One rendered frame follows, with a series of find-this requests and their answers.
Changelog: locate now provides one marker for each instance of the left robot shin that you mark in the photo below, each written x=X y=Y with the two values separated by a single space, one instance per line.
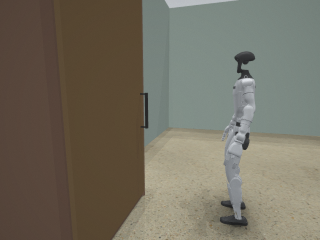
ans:
x=235 y=195

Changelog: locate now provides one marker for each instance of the left robot forearm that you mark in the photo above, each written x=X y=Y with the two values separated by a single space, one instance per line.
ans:
x=246 y=120

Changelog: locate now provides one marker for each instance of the left robot foot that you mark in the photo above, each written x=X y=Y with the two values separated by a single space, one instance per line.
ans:
x=231 y=220

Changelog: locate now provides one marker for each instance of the wardrobe door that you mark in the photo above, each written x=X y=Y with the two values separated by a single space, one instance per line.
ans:
x=99 y=45
x=34 y=186

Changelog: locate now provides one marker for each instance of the handle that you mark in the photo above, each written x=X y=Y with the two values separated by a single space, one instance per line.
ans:
x=146 y=110

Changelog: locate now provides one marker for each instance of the left robot hand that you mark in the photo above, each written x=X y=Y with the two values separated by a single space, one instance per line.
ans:
x=235 y=149

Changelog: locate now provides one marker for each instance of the right robot hand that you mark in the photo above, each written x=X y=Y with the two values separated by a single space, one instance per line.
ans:
x=227 y=130

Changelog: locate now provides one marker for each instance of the left robot upper arm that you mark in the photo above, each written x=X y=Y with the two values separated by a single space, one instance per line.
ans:
x=247 y=87

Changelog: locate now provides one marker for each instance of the right robot forearm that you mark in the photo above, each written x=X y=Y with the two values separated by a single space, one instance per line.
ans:
x=233 y=121

